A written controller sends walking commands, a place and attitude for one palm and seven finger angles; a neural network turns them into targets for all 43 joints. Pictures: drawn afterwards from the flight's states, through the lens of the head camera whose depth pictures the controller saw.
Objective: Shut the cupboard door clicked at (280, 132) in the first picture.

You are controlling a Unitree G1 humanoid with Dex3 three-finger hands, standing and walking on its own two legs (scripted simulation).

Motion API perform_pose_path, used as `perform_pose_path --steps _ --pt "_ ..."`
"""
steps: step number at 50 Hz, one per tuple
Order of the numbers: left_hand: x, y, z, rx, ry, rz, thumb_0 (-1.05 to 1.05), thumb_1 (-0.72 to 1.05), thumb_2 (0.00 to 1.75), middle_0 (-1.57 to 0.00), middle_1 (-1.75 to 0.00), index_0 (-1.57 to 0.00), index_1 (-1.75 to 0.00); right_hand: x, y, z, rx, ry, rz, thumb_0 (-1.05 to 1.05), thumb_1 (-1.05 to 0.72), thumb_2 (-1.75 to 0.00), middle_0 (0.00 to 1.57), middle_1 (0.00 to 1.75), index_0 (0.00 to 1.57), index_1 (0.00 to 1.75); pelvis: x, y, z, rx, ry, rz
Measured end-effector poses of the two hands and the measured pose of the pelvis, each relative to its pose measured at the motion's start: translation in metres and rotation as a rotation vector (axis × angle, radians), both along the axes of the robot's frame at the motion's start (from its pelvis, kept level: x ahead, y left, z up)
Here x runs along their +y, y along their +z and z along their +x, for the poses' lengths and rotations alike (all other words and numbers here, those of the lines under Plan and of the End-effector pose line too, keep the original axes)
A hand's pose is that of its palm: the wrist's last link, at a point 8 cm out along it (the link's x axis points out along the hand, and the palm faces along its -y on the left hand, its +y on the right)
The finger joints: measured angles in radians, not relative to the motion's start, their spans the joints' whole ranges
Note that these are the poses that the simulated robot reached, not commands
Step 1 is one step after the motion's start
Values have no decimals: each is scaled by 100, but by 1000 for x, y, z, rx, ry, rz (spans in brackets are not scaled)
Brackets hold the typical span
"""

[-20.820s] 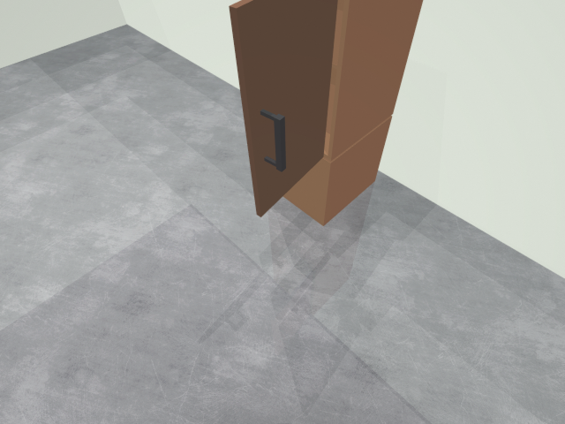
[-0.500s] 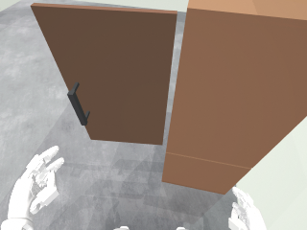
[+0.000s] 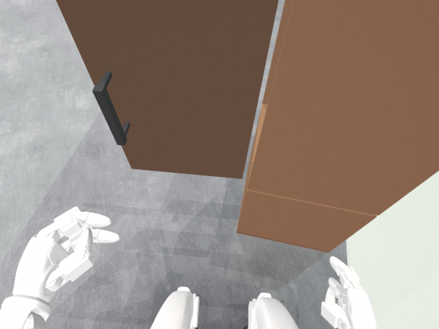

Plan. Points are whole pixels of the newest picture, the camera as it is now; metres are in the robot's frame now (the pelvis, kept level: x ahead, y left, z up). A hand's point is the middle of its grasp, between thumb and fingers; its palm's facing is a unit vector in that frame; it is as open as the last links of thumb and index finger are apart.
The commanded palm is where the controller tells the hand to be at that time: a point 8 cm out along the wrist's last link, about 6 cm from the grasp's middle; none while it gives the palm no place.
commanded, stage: raise the hand and make a fist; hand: left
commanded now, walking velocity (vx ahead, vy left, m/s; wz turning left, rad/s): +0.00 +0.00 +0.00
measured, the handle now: (114, 111) +0.53 +0.27 +0.04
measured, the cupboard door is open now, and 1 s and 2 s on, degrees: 97 97 97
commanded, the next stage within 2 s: bring the fist close to the handle in 1.14 s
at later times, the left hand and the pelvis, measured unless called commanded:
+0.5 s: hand (82, 260) +0.22 +0.23 +0.04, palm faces +0.00 -1.00 -0.03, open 3.1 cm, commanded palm +0.20 +0.27 +0.05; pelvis +0.01 +0.03 +0.00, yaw +1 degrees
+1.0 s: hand (111, 247) +0.24 +0.19 +0.05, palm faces +0.00 -1.00 -0.05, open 3.1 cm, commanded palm +0.21 +0.24 +0.05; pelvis +0.02 +0.00 +0.00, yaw +1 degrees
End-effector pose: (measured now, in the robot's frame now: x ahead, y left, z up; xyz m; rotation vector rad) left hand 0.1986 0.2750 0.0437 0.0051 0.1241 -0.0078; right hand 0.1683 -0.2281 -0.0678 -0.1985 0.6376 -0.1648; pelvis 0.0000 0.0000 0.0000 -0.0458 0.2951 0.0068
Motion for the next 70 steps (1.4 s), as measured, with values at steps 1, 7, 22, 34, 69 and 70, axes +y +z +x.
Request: perform_pose_path --steps 1,7,22,34,69,70 --pt "4 2 -2 -15 27 7 2 90 89 -76 -91 -76 -91 1 0 -2 9 3 -5 1 -90 -90 20 30 21 30 2 0 1 2 1 -1" --pt "13 -7 -16 -30 47 30 2 91 90 -86 -103 -87 -103 9 -2 2 34 64 -50 1 -90 -90 20 30 21 30 16 -5 2 16 18 -17" --pt "13 8 -1 -66 22 33 2 90 90 -114 -133 -115 -133 36 17 36 -31 119 -38 1 -90 -90 20 30 21 30 28 -1 7 18 25 -34" --pt "-9 8 9 -94 -9 32 2 90 90 -128 -148 -128 -148 23 12 30 12 119 -51 1 -90 -90 21 30 21 30 17 -2 10 19 26 -27" --pt "-36 6 35 -106 -2 55 2 90 90 -130 -150 -130 -150 -14 -3 32 50 70 -39 1 -91 -90 20 29 21 30 -10 -5 20 35 21 -2" --pt "-34 4 39 -105 -6 55 2 90 90 -130 -150 -130 -150 -13 -4 32 55 72 -41 1 -91 -90 20 29 21 30 -9 -6 19 36 21 -3"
